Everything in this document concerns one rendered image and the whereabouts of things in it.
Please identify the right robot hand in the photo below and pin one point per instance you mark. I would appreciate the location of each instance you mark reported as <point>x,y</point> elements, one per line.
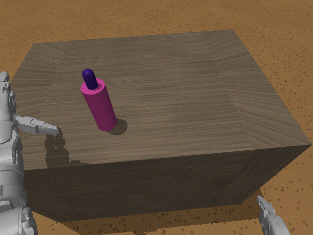
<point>270,222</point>

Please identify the left robot hand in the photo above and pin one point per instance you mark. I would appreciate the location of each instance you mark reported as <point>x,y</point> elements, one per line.
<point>8,111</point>

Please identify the left robot arm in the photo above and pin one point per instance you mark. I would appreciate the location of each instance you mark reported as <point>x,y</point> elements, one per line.
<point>15,219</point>

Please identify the bottle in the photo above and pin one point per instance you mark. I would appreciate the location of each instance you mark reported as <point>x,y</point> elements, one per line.
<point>95,93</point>

